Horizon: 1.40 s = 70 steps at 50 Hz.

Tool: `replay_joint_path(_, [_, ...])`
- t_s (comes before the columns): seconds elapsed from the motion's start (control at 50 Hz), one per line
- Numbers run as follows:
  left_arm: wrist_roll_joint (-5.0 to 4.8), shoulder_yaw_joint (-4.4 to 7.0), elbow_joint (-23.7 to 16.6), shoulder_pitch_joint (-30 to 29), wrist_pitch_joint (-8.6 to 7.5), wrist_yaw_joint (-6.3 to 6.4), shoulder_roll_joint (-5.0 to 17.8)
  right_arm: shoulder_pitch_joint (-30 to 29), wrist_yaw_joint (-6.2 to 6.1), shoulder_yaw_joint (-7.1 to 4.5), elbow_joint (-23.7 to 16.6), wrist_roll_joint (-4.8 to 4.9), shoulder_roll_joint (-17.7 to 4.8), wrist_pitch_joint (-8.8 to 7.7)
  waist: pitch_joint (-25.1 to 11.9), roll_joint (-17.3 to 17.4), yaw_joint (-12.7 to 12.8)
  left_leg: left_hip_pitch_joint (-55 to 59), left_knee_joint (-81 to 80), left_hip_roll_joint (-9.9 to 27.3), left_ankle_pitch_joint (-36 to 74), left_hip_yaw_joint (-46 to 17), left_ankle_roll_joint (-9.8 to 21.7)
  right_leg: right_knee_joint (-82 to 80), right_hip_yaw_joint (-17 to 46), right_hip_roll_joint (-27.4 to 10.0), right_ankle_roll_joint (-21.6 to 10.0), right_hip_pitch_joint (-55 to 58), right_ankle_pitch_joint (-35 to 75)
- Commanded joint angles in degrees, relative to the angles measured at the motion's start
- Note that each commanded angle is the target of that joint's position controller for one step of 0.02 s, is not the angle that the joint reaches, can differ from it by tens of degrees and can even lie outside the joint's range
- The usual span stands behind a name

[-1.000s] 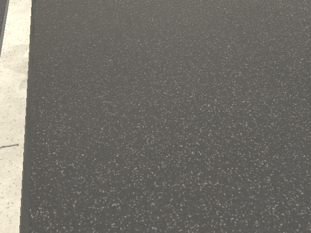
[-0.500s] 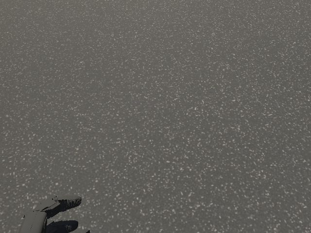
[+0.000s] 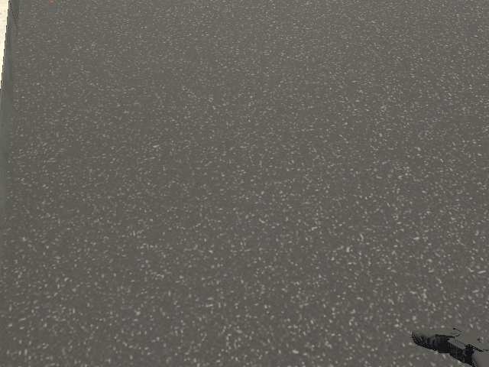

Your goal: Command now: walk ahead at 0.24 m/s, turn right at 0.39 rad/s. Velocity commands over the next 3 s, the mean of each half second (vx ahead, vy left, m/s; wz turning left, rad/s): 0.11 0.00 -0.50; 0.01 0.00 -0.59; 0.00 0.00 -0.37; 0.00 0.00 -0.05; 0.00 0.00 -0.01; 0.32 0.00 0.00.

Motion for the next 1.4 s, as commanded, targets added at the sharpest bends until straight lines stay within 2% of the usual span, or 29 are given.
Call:
replay_joint_path(0.02, [0.75, -0.83, -5.27, 8.18, -0.74, 0.26, -0.5, 17.46, -1.24, -4.55, 0.29, -1.13, -16.04, 0.63, -26.0, 15.39, -6.09, 50.28, 6.22, 26.22, 40.55, -24.29, 15.6, 40.39, 1.14, 2.28, 1.85, -30.28, -17.52])
replay_joint_path(0.04, [-0.54, 0.48, -4.39, 8.69, -0.44, 0.38, 5.79, 17.06, -1.1, -3.88, -1.31, -0.09, -12.34, 1.78, -29.86, 12.11, -8.12, 47.28, 2.52, 24.42, 26.56, -27.32, 15.58, 46.82, 6.42, -0.14, 2.34, -31.94, -16.76])
replay_joint_path(0.06, [-1.54, 1.7, -5.82, 2.14, 0.27, 0.69, 8.75, 13.82, -1.39, -3.05, -1.75, 0.39, -9.26, 2.45, -21.53, 8.07, -8.42, 40.66, 0.0, 21.38, 18.01, -20.03, 13.6, 48.5, 4.34, -2.43, 2.83, -36.15, -12.77])
replay_joint_path(0.1, [-0.71, 2.23, -6.82, -2.12, 2.5, 1.7, 8.04, 7.34, -1.83, -2.16, -1.24, 0.52, -6.7, 3.32, -11.01, 5.0, -5.88, 24.92, -5.03, 17.07, 8.1, -11.97, 12.13, 45.72, 1.65, -6.07, 4.34, -34.92, -6.16])
replay_joint_path(0.18, [-0.34, 2.18, -8.47, -1.36, 5.35, 2.18, 4.49, 2.0, -2.14, -2.86, -0.18, -0.78, -7.76, 3.06, -6.03, 7.41, -2.62, 10.56, -12.17, 14.7, 1.94, -1.94, 13.29, 38.52, -1.47, -7.13, 5.03, -26.12, 0.4])
replay_joint_path(0.32, [0.15, 2.2, -12.82, -9.1, 5.82, -0.12, 5.41, 1.57, -2.98, -4.14, 1.71, 0.77, -11.39, 4.81, -6.93, 5.22, -4.51, 14.19, -11.95, 17.36, -2.74, 3.73, 12.92, 21.97, -3.87, -8.06, 2.39, -20.51, 7.32])
replay_joint_path(0.4, [0.34, 2.93, -13.5, -8.7, 6.09, -1.19, 5.99, 1.72, -2.59, -4.62, 2.99, 2.5, -12.4, 6.11, -6.26, 4.43, -3.09, 16.52, -5.45, 16.96, -6.3, 6.0, 8.66, 7.94, -7.16, -5.61, -1.0, -14.22, 10.45])
replay_joint_path(0.42, [0.74, 3.57, -12.96, -7.28, 5.99, -0.9, 7.22, 4.06, -2.46, -4.32, 4.09, 2.66, -10.72, 6.46, -6.2, 2.14, -2.99, 14.73, -0.78, 14.61, -10.14, 7.83, 5.58, 3.29, -6.33, -4.31, -2.71, -10.22, 14.58])
replay_joint_path(0.44, [0.78, 4.99, -13.13, -5.67, 5.75, -0.06, 12.07, 6.48, -2.14, -3.67, 4.61, 1.54, -7.79, 6.8, -5.15, -9.15, -3.85, 7.69, 12.31, 8.7, -18.81, 13.38, 0.32, -4.21, 5.16, -11.28, -6.29, -5.03, 29.24])
replay_joint_path(0.46, [1.07, 5.77, -15.39, -6.96, 5.43, 0.71, 18.12, 4.41, -2.2, -3.03, 1.45, -0.81, -6.37, 6.81, -3.54, -22.47, -5.14, -9.41, 27.99, -0.67, -39.84, 13.43, -5.23, -6.22, 25.02, -23.82, -16.89, -0.56, 41.0])
replay_joint_path(0.48, [2.53, 5.29, -15.29, -5.04, 3.89, 0.12, 16.19, -0.47, -2.64, -3.77, 0.5, -0.33, -8.53, 6.56, -7.58, -15.03, -1.01, -10.58, 38.14, -1.76, -41.7, 2.76, -4.62, -7.68, 26.45, -24.62, -20.92, -3.16, 38.07])
replay_joint_path(0.5, [2.56, 4.81, -15.14, -7.32, 2.58, -0.05, 14.82, -0.57, -2.8, -4.09, 0.42, 1.15, -9.0, 6.65, -6.8, -11.71, -2.75, -11.67, 40.49, -0.74, -36.8, 0.34, -3.44, -7.77, 21.47, -21.79, -18.28, -3.46, 35.09])
replay_joint_path(0.54, [0.52, 3.91, -16.17, -13.39, 2.01, 0.48, 11.3, 1.87, -3.69, -4.68, 2.47, 0.87, -9.78, 6.79, -6.49, -7.82, -5.23, -11.91, 38.5, 0.66, -28.37, -1.15, -2.84, -6.51, 15.94, -17.59, -12.52, -3.77, 31.97])
replay_joint_path(0.68, [0.3, 3.68, -17.13, -12.43, 2.96, 1.83, 11.34, 1.19, -3.15, -3.88, 2.2, 1.25, -7.16, 6.27, -8.15, -8.62, -4.61, -5.16, 24.89, -2.37, -21.37, -2.02, -4.94, -5.1, 15.81, -14.32, -12.48, -3.31, 32.14])
replay_joint_path(0.8, [0.39, 3.95, -17.82, -13.83, 3.8, 1.1, 12.05, 2.07, -2.11, -3.97, 1.98, 1.8, -8.31, 5.67, -7.16, -10.55, -4.08, 2.99, 14.3, -4.13, -23.61, -2.75, -4.43, -4.12, 22.43, -13.26, -12.6, -7.08, 29.45])
replay_joint_path(0.88, [-0.71, 3.72, -18.37, -16.71, 4.55, 1.13, 11.53, 7.02, -1.28, -4.42, 2.84, 1.87, -8.72, 4.78, -7.88, -10.12, -7.07, 12.38, -2.73, -4.3, -14.83, -1.64, -2.22, -0.26, 24.75, -9.94, -9.31, -7.84, 29.76])
replay_joint_path(0.9, [-0.75, 3.39, -18.55, -16.25, 4.66, 1.32, 10.33, 9.01, -1.38, -5.03, 3.35, 1.41, -10.59, 4.78, -8.52, -7.95, -7.2, 18.76, -6.32, -0.24, -8.84, -3.67, -0.61, 2.51, 22.97, -7.43, -6.66, -12.01, 23.05])
replay_joint_path(0.92, [-0.06, 2.58, -18.33, -13.15, 4.68, 1.22, 7.01, 9.37, -1.82, -5.74, 2.86, 0.49, -14.38, 5.22, -9.52, 4.12, -4.93, 25.43, -7.66, 11.71, -0.95, -14.13, 4.07, 14.27, 14.86, -0.9, -3.2, -20.06, 4.81])
replay_joint_path(0.94, [-0.4, 3.35, -20.07, -12.87, 4.26, 1.23, 8.98, 8.16, -1.82, -6.04, 2.82, -1.12, -16.44, 5.47, -6.19, 15.45, -3.91, 22.86, -9.01, 20.85, 8.0, -26.33, 14.32, 24.73, 6.46, 5.56, -0.08, -30.72, -12.98])
replay_joint_path(0.96, [0.42, 4.67, -18.61, -11.44, 3.94, 1.21, 13.54, 5.49, -2.01, -5.23, 1.04, -0.98, -13.36, 5.22, -5.61, 9.47, -4.05, 20.9, -9.05, 22.35, 7.33, -24.74, 16.87, 35.76, 7.46, 1.07, 1.99, -31.36, -11.2])
replay_joint_path(0.98, [-0.07, 5.44, -17.2, -10.86, 4.21, 1.04, 14.6, 2.68, -2.39, -4.44, 0.2, -0.45, -10.41, 5.26, -4.71, 6.66, -3.14, 19.7, -8.24, 18.31, 5.02, -18.39, 14.23, 39.65, 6.95, 0.33, 2.79, -31.01, -7.18])
replay_joint_path(1.02, [0.02, 4.91, -15.89, -10.05, 5.34, 1.18, 11.52, 1.09, -3.03, -3.82, -0.29, 1.11, -8.77, 5.53, -2.63, 6.17, -3.5, 20.61, -7.73, 13.38, 1.59, -10.99, 11.18, 43.5, 5.64, -0.43, 4.92, -33.49, -1.28])
replay_joint_path(1.12, [-0.66, 3.03, -19.24, -16.06, 5.19, 0.24, 7.31, 6.82, -4.03, -4.31, 0.49, 0.53, -11.04, 6.95, -3.52, 7.78, -7.94, 27.49, -8.17, 13.32, 5.64, -4.52, 12.74, 32.45, 0.09, -3.75, 7.03, -34.01, 1.98])
replay_joint_path(1.22, [0.06, 2.19, -19.62, -15.16, 5.09, -0.44, 6.7, 6.61, -2.34, -5.15, 0.66, 1.73, -14.16, 7.3, -5.15, 8.98, -7.92, 23.82, -6.39, 14.49, 9.82, -1.95, 12.77, 17.17, -4.15, -3.6, 5.05, -20.9, 0.64])
replay_joint_path(1.3, [0.37, 2.78, -16.97, -9.72, 5.22, -0.43, 8.01, 8.4, -1.64, -3.74, 2.88, 3.07, -11.18, 6.65, -5.62, 4.76, -4.48, 16.77, 1.7, 11.44, 1.66, 1.28, 5.91, -6.51, -3.48, -2.78, -0.17, -3.38, 20.8])
replay_joint_path(1.32, [0.49, 3.46, -17.38, -8.32, 5.23, 0.28, 12.06, 10.44, -1.16, -2.23, 2.54, 0.33, -7.03, 6.16, -9.53, -7.62, -5.82, 8.62, 12.61, 6.78, -15.61, 6.16, 0.19, -6.15, 9.93, -13.7, -3.15, 6.52, 39.4])
replay_joint_path(1.34, [2.14, 3.07, -18.42, -10.72, 4.64, 0.14, 13.53, 8.6, -1.24, -1.62, 0.66, -0.19, -5.55, 5.9, -9.6, -17.2, -6.04, 0.73, 19.75, 1.35, -37.82, 6.07, -3.28, -4.9, 20.59, -24.46, -13.91, 3.33, 46.45])
replay_joint_path(1.36, [2.74, 2.36, -18.07, -10.54, 3.43, -0.41, 10.15, 5.27, -1.95, -2.96, 0.68, 0.72, -10.15, 6.34, -9.39, -11.0, -2.83, 0.9, 27.85, 2.31, -40.3, 1.76, -4.23, -6.29, 19.65, -23.69, -17.48, -0.75, 40.84])
replay_joint_path(1.4, [2.29, 1.89, -16.55, -14.63, 1.93, -0.64, 9.16, 6.95, -2.48, -3.63, 2.42, 1.75, -10.4, 7.2, -6.12, -9.98, -5.1, 0.12, 31.11, 2.8, -35.25, 0.17, -3.97, -7.25, 12.89, -17.77, -12.95, -3.42, 32.1])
